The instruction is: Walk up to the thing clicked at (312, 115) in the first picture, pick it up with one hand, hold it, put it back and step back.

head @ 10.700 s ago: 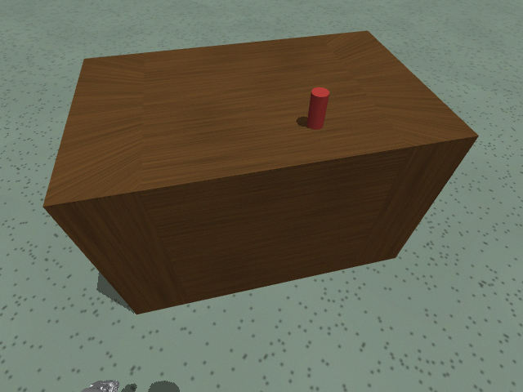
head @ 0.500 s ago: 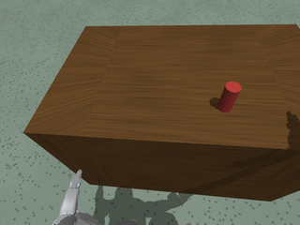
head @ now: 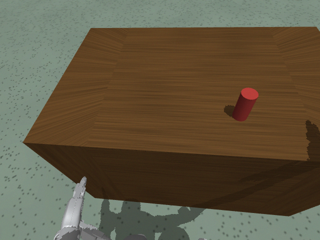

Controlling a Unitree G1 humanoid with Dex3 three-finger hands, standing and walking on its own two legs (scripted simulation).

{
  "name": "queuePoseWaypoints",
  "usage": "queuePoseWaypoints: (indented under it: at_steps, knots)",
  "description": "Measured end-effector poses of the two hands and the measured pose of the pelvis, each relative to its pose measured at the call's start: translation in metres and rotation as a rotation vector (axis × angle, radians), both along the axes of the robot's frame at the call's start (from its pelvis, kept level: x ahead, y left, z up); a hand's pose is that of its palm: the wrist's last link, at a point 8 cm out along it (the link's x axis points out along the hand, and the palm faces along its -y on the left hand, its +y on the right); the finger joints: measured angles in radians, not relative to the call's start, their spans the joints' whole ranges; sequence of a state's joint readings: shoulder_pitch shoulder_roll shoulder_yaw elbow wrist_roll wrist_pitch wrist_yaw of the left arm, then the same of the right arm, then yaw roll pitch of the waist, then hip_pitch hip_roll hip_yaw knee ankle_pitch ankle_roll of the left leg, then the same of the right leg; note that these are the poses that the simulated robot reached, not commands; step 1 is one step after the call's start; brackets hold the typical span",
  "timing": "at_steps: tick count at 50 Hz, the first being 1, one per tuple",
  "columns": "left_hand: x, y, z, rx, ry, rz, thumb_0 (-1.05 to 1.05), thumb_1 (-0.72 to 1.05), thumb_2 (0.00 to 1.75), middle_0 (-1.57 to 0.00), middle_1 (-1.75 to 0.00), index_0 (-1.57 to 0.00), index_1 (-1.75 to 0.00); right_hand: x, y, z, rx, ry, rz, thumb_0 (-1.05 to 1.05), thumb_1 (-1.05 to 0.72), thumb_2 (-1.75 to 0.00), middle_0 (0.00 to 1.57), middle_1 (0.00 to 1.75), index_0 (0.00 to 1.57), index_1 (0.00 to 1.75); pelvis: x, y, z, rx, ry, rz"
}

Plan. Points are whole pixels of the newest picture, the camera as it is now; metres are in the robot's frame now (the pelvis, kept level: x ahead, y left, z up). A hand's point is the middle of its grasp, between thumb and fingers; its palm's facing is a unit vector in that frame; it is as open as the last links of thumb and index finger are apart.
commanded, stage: go down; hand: right
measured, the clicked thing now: (244, 105) +0.51 -0.19 +0.01
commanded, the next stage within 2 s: approach in 0.04 s
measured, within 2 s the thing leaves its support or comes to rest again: neither
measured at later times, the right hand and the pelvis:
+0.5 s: hand (314, 136) +0.37 -0.32 +0.06, palm faces +0.09 +0.99 +0.04, open 17.6 cm; pelvis -0.01 +0.00 -0.01, yaw +0 degrees
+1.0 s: hand (263, 125) +0.42 -0.23 +0.02, palm faces +0.14 +0.99 +0.03, open 17.5 cm; pelvis -0.02 +0.00 -0.04, yaw +2 degrees
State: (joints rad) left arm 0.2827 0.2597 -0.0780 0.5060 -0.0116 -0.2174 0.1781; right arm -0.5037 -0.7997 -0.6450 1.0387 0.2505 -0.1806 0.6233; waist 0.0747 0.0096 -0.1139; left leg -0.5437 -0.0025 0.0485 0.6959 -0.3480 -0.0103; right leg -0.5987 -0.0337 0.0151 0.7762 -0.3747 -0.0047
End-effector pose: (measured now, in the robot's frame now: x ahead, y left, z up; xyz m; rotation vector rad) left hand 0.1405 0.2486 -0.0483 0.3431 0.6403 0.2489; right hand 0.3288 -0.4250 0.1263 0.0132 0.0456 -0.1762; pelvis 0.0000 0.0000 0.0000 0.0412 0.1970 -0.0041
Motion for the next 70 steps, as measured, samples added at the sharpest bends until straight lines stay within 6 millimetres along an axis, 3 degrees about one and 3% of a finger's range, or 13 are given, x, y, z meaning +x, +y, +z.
queuePoseWaypoints:
  at_steps: [9,16,22,28,34,38,44,55,63,70]
  knots:
    - [-0.011,0.005,-0.014,0.007,0.07,0.013,-0.01,-0.53,0.06,-0.05,-0.06,-0.05,-0.06,-0.005,-0.007,0.005,-0.029,-0.014,-0.018,-0.01,0.52,-0.06,0.05,0.05,0.06,0.05,-0.002,0.001,-0.002,0.006,0.003,-0.002]
    - [-0.004,0.001,-0.012,-0.01,0.029,-0.002,-0.01,-0.54,0.06,-0.06,-0.06,-0.06,-0.06,-0.004,0.008,-0.001,-0.007,0.007,0.02,-0.01,0.53,-0.05,0.04,0.05,0.05,0.05,-0.005,0.001,-0.003,0.0,0.003,-0.005]
    - [0.001,0.001,0.001,0.009,-0.045,-0.033,-0.01,-0.53,0.05,-0.06,-0.06,-0.06,-0.06,0.008,0.035,-0.038,0.039,0.051,0.058,-0.01,0.55,-0.05,0.04,0.05,0.05,0.05,-0.009,0.004,-0.007,-0.006,0.015,-0.004]
    - [-0.017,0.006,-0.01,0.027,0.007,-0.025,-0.01,-0.52,0.04,-0.06,-0.06,-0.07,-0.06,0.029,0.072,-0.093,0.052,0.072,0.101,-0.01,0.57,-0.06,0.03,0.05,0.05,0.05,-0.016,0.004,-0.021,-0.003,0.068,0.004]
    - [-0.034,0.021,-0.02,0.073,0.048,0.041,-0.01,-0.53,0.04,-0.07,-0.06,-0.07,-0.06,0.06,0.103,-0.117,0.058,0.012,0.093,-0.01,0.57,-0.06,0.03,0.05,0.05,0.05,-0.022,0.001,-0.036,0.005,0.106,0.023]
    - [-0.034,0.022,-0.01,0.084,0.015,0.056,-0.01,-0.53,0.05,-0.06,-0.06,-0.07,-0.06,0.075,0.123,-0.112,0.054,-0.022,0.082,-0.02,0.56,-0.05,0.03,0.05,0.04,0.05,-0.023,-0.002,-0.038,0.008,0.109,0.035]
    - [-0.032,0.013,0.007,0.042,-0.047,0.042,-0.01,-0.53,0.05,-0.06,-0.06,-0.07,-0.06,0.072,0.142,-0.106,0.047,0.009,0.068,-0.01,0.55,-0.05,0.03,0.05,0.05,0.05,-0.016,-0.003,-0.032,0.005,0.084,0.038]
    - [-0.032,0.009,-0.004,-0.009,-0.037,0.012,-0.01,-0.53,0.05,-0.06,-0.06,-0.07,-0.06,0.063,0.153,-0.108,-0.002,-0.012,0.04,-0.01,0.55,-0.05,0.03,0.05,0.04,0.05,-0.026,-0.003,-0.039,-0.001,0.083,0.03]
    - [-0.044,0.02,-0.004,0.004,-0.015,0.03,-0.01,-0.53,0.05,-0.06,-0.06,-0.06,-0.06,0.072,0.175,-0.108,0.021,-0.016,0.041,-0.01,0.53,-0.05,0.03,0.05,0.04,0.05,-0.029,0.001,-0.041,-0.004,0.09,0.032]
    - [-0.042,0.016,-0.005,-0.026,-0.03,0.03,-0.01,-0.55,0.06,-0.05,-0.05,-0.05,-0.06,0.076,0.189,-0.11,0.008,-0.012,0.044,-0.01,0.51,-0.05,0.04,0.05,0.05,0.05,-0.029,0.004,-0.042,-0.008,0.089,0.038]
